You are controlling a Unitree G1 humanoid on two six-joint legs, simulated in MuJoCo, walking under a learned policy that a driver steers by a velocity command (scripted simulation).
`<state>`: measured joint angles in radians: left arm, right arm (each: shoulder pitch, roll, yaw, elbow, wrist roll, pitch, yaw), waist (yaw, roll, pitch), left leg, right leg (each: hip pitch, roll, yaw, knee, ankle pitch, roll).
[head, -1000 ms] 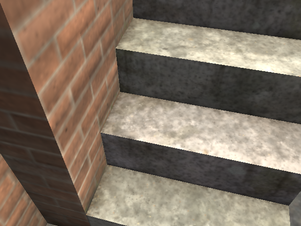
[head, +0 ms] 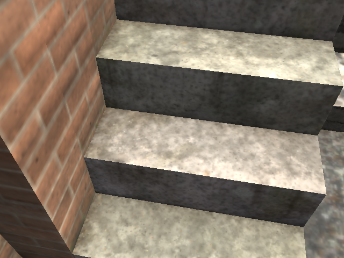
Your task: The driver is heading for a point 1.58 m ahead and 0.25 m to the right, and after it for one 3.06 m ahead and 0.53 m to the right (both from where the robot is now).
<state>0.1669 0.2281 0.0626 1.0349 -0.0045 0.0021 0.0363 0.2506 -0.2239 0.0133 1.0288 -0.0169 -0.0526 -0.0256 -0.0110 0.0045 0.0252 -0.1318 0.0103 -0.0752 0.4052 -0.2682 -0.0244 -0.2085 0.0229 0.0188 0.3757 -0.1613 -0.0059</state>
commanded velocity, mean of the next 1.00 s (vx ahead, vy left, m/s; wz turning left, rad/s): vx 0.37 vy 0.00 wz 0.00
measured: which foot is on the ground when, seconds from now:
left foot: down 0.00-0.44, up 0.46-0.58, down 0.60-0.98, up 1.00-1.00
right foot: down 0.00-0.64, up 0.66-0.94, down 0.96-1.00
